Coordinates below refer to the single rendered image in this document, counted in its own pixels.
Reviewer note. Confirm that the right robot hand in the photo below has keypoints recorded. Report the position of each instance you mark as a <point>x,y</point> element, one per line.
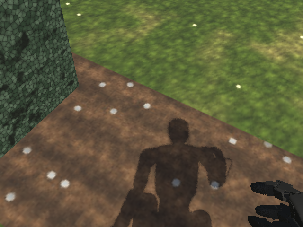
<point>288,216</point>

